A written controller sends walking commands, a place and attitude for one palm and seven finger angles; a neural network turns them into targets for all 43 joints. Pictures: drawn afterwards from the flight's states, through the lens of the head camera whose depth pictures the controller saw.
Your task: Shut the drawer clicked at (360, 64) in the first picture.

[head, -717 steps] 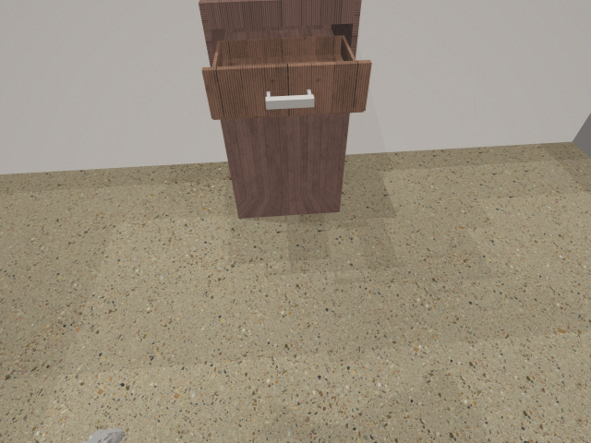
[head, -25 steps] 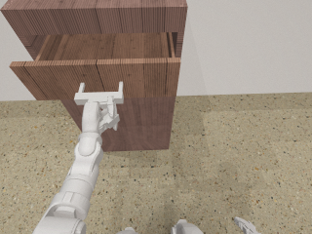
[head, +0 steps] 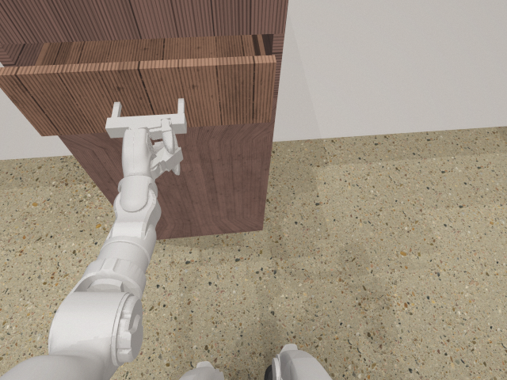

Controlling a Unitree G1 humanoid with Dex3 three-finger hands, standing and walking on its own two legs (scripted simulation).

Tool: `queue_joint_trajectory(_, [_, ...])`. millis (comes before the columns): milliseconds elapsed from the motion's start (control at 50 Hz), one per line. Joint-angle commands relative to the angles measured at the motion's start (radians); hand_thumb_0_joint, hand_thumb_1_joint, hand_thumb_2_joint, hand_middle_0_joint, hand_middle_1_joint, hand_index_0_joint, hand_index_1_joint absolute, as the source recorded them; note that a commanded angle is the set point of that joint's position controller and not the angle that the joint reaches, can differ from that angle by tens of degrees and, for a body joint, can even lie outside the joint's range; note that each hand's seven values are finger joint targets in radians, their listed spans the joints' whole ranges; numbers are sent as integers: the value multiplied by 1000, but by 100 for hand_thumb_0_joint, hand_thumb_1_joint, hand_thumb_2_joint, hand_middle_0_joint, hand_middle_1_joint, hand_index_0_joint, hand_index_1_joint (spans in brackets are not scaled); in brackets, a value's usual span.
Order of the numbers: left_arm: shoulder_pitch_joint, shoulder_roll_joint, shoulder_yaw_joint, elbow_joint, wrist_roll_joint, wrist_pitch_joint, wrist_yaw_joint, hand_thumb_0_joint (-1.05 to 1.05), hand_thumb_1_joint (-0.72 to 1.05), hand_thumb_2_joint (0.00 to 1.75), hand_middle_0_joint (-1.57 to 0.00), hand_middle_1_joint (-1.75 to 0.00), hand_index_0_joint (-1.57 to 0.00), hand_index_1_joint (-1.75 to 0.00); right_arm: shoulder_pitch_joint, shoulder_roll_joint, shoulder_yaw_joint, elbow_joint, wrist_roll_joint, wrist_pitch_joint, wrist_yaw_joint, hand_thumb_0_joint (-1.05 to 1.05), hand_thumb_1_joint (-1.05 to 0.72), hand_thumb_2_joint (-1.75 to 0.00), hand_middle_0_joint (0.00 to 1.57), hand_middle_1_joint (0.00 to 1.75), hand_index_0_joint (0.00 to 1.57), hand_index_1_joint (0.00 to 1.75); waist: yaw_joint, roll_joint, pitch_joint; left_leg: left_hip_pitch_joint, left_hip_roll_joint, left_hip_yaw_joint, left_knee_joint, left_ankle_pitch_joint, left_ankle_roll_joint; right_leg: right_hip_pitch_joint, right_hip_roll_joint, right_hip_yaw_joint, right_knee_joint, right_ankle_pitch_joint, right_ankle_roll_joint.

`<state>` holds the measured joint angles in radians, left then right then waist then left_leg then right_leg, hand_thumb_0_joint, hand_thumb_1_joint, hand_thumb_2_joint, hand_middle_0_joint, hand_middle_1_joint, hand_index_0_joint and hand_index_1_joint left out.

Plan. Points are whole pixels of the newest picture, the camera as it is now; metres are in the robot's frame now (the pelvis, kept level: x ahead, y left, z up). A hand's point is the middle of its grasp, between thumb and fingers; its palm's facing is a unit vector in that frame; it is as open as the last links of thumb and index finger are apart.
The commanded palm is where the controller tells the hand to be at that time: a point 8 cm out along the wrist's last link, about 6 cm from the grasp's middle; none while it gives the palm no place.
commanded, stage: push the drawer shut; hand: left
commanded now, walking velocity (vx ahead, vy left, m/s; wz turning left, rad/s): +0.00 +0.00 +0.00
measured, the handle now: (148, 115) +0.55 +0.15 +0.07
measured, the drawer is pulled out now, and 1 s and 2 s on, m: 0.07 0.00 0.00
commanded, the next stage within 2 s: pull the fist back off the drawer in 0.84 s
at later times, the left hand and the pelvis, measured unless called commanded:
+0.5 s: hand (179, 122) +0.53 +0.09 +0.07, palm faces +0.04 -1.00 -0.04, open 3.4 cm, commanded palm +0.50 +0.15 +0.07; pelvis +0.00 +0.00 -0.01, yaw -1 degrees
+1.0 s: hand (176, 117) +0.54 +0.10 +0.06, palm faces +0.05 -1.00 -0.05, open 3.0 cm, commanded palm +0.55 +0.14 +0.07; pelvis -0.01 +0.00 -0.02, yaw +1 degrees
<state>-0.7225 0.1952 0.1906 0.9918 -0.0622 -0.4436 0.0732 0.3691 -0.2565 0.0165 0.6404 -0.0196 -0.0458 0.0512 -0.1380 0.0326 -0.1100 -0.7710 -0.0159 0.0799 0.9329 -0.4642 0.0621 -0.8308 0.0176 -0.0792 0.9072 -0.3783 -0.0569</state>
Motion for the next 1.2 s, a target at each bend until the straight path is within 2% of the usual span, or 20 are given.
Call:
queue_joint_trajectory(0, [-542,188,47,-168,4,-95,12,0,90,90,-140,-160,-140,-160,117,-146,-50,-69,2,-20,-11,0,-90,-90,20,30,20,30,-32,-23,-386,96,0,-102,-114,242,-23,279,4,99,-93,253,37])
queue_joint_trajectory(60, [-564,208,68,-153,11,-109,14,0,90,90,-140,-160,-140,-160,139,-152,-54,-65,-4,-15,-8,0,-90,-90,20,30,20,30,-33,7,-442,143,4,-112,-104,300,-26,255,9,90,-75,283,34])
queue_joint_trajectory(140, [-604,255,102,-110,17,-113,11,0,90,90,-140,-160,-140,-160,163,-156,-56,-59,-9,-6,-6,0,-90,-90,20,30,20,30,-42,-15,-447,121,5,-110,-91,309,-22,265,12,95,-75,302,36])
queue_joint_trajectory(160, [-621,239,81,-102,22,-113,8,0,90,90,-140,-160,-140,-160,165,-155,-53,-61,-10,-3,-4,0,-90,-90,20,30,20,30,-49,16,-447,125,5,-112,-92,309,-25,251,11,94,-73,297,36])
queue_joint_trajectory(220, [-657,276,108,-58,29,-110,9,0,90,90,-140,-160,-140,-160,181,-160,-53,-54,-13,4,-5,0,-90,-90,20,30,20,30,-59,-5,-433,100,6,-114,-85,292,-22,240,13,94,-76,282,36])
queue_joint_trajectory(240, [-688,255,84,-60,32,-110,6,0,90,90,-140,-160,-140,-160,186,-159,-51,-54,-14,5,-4,0,-90,-90,20,30,20,30,-72,20,-434,114,6,-116,-84,299,-20,222,14,94,-75,285,37])
queue_joint_trajectory(300, [-730,315,127,-35,41,-110,10,0,90,90,-140,-160,-140,-160,205,-166,-51,-49,-20,10,-5,0,-90,-90,20,30,20,30,-77,13,-451,88,4,-117,-71,294,-18,228,14,98,-71,281,38])
queue_joint_trajectory(360, [-738,296,116,-36,46,-117,9,0,90,90,-140,-160,-140,-160,218,-165,-52,-51,-25,15,1,0,-90,-90,20,30,20,30,-75,63,-504,152,10,-129,-63,369,-26,201,17,87,-56,320,34])
queue_joint_trajectory(400, [-736,323,138,-25,46,-116,8,0,90,90,-140,-160,-140,-160,228,-168,-53,-49,-29,20,3,0,-90,-90,20,30,20,30,-74,43,-514,142,12,-127,-54,383,-25,214,19,88,-56,334,36])
queue_joint_trajectory(480, [-760,317,129,-1,53,-110,6,0,90,90,-140,-160,-140,-160,244,-172,-55,-41,-30,34,8,0,-90,-90,20,30,20,30,-89,52,-498,154,18,-134,-49,410,-28,183,22,82,-57,343,36])
queue_joint_trajectory(580, [-861,321,117,44,69,-98,24,0,90,90,-140,-160,-140,-160,266,-178,-51,-28,-36,39,9,0,-90,-90,20,30,20,30,-135,39,-444,105,17,-139,-44,338,-18,140,22,83,-70,288,41])
queue_joint_trajectory(640, [-896,407,172,46,83,-101,34,0,90,90,-140,-160,-140,-160,284,-186,-48,-25,-41,39,5,0,-90,-90,20,30,20,30,-132,56,-492,100,14,-139,-33,351,-16,160,22,87,-59,305,39])
queue_joint_trajectory(660, [-910,375,135,50,91,-101,30,0,90,90,-140,-160,-140,-160,285,-180,-47,-25,-40,41,6,0,-90,-90,20,30,20,30,-141,79,-505,116,14,-145,-31,364,-20,144,21,86,-56,308,39])
queue_joint_trajectory(740, [-1020,375,118,50,97,-100,41,0,90,90,-140,-160,-140,-160,297,-182,-44,-10,-44,39,3,0,-90,-90,20,30,20,30,-182,98,-479,114,16,-151,-21,332,-15,97,22,86,-68,273,44])
queue_joint_trajectory(820, [-1058,423,130,90,102,-94,45,0,90,90,-140,-160,-140,-160,296,-191,-37,-7,-41,30,-2,0,-90,-90,20,30,20,30,-197,95,-463,63,16,-154,-23,232,-11,84,25,92,-83,178,44])
queue_joint_trajectory(940, [-1132,407,87,93,97,-95,47,0,90,90,-140,-160,-140,-160,297,-201,-26,-8,-41,11,-10,0,-90,-90,20,30,20,30,-230,147,-460,93,25,-190,-43,159,-14,3,24,78,-83,89,41])
queue_joint_trajectory(980, [-1115,377,73,121,96,-90,47,0,90,90,-140,-160,-140,-160,292,-205,-28,-8,-43,5,-5,0,-90,-90,20,30,20,30,-226,153,-455,96,27,-197,-42,137,-17,-21,23,73,-82,67,40])
queue_joint_trajectory(1020, [-1106,420,110,125,93,-86,51,0,90,90,-140,-160,-140,-160,296,-211,-28,-8,-45,3,-4,0,-90,-90,20,30,20,30,-217,131,-468,80,25,-197,-40,130,-15,3,23,76,-83,63,39])
queue_joint_trajectory(1080, [-1098,408,102,137,95,-78,46,0,90,90,-140,-160,-140,-160,300,-213,-26,-14,-45,4,0,0,-90,-90,20,30,20,30,-214,127,-469,72,27,-202,-45,120,-15,0,21,72,-79,59,38])
queue_joint_trajectory(1180, [-1033,395,121,124,89,-81,41,0,90,90,-140,-160,-140,-160,300,-213,-32,-21,-47,6,9,0,-90,-90,20,30,20,30,-176,141,-497,117,31,-213,-49,160,-24,-1,23,63,-68,82,33])
